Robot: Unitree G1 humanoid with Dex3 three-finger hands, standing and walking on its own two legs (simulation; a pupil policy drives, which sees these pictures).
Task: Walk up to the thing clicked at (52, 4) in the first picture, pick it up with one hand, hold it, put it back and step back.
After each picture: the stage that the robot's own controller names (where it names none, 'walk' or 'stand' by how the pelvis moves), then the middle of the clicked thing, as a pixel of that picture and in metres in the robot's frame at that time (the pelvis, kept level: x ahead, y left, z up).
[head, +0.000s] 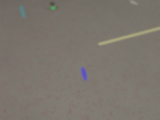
stand; (52, 6) +2.24 +0.49 -0.72
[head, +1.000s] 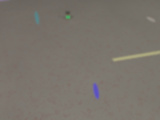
walk; (67, 15) +2.13 +0.22 -0.70
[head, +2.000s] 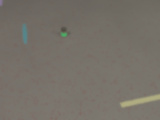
walk; (63, 32) +1.50 +0.19 -0.72
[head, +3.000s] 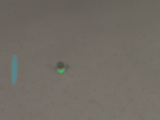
walk; (60, 67) +0.97 +0.23 -0.71
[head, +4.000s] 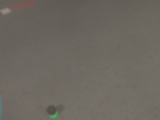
walk; (52, 112) +0.55 +0.28 -0.70
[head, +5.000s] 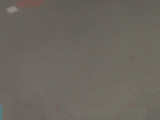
stand; out of the picture +0.37 +0.23 -0.70
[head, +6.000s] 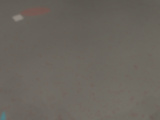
stand; out of the picture +0.36 +0.21 -0.72
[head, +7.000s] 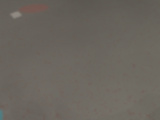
stand; out of the picture +0.36 +0.22 -0.73
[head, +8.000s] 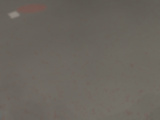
stand; out of the picture +0.35 +0.24 -0.73
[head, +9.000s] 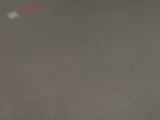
stand; out of the picture +0.34 +0.24 -0.73
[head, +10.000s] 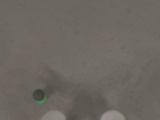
go down; (40, 96) +0.39 +0.24 -0.53
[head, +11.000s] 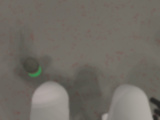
go down; (33, 68) +0.43 +0.26 -0.33
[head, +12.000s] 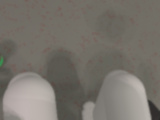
close in; out of the picture +0.40 +0.29 -0.24
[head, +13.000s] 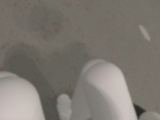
close; out of the picture +0.40 +0.31 -0.22
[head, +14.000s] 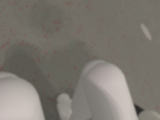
lift; out of the picture +0.39 +0.32 -0.22
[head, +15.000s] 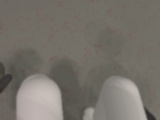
lift; out of the picture +0.32 +0.29 -0.13
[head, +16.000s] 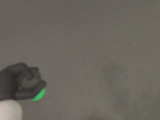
hold; (32, 86) +0.33 +0.18 +0.02
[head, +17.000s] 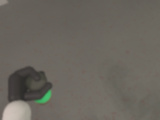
hold; (39, 89) +0.34 +0.17 +0.00
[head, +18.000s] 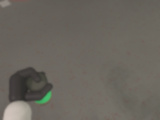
hold; (40, 90) +0.34 +0.17 -0.01
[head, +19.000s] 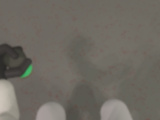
crouch; (19, 64) +0.41 +0.22 -0.08
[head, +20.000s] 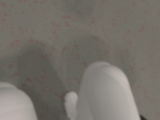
lower; out of the picture +0.43 +0.31 -0.21
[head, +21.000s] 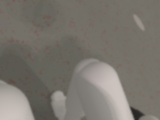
lower; out of the picture +0.42 +0.33 -0.22
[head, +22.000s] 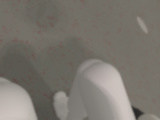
lower; out of the picture +0.41 +0.32 -0.22
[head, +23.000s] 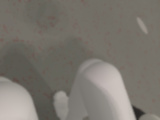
lower; out of the picture +0.41 +0.32 -0.22
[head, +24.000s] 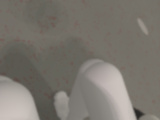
loosen; out of the picture +0.41 +0.32 -0.22
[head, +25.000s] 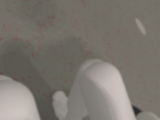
withdraw; out of the picture +0.40 +0.32 -0.23
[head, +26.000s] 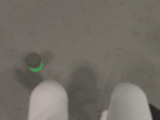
walk; (35, 63) +0.45 +0.25 -0.33
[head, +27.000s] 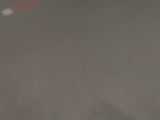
stand; out of the picture +0.37 +0.21 -0.66
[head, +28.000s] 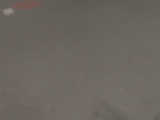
stand; out of the picture +0.40 +0.23 -0.66
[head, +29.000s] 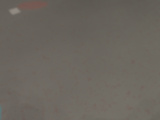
stand; out of the picture +0.39 +0.21 -0.69
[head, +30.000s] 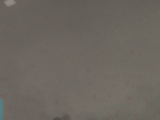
walk; out of the picture +0.40 +0.21 -0.71
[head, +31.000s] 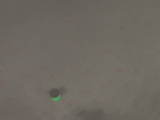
walk; (55, 95) +0.54 +0.22 -0.70
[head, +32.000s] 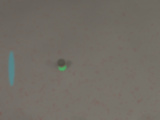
walk; (61, 65) +0.85 +0.21 -0.69
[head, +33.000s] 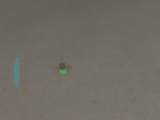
stand; (62, 68) +0.99 +0.24 -0.71
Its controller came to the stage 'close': yes
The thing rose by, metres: 0.71
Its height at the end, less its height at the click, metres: +0.00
